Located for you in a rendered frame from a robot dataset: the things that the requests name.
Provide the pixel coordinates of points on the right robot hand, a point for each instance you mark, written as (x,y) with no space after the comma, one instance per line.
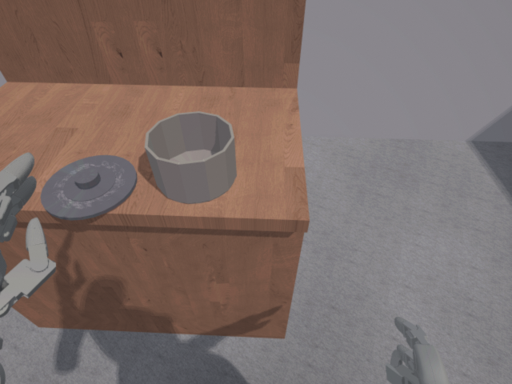
(424,363)

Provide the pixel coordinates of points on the left robot hand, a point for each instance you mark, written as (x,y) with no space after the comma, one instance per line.
(16,188)

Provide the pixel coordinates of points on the lid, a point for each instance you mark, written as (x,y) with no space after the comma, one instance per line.
(62,198)

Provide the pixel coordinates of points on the table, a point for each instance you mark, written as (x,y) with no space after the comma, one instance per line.
(92,77)

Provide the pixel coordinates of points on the knob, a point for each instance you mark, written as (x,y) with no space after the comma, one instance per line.
(87,178)

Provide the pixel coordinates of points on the pot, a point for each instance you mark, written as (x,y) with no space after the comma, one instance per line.
(192,156)

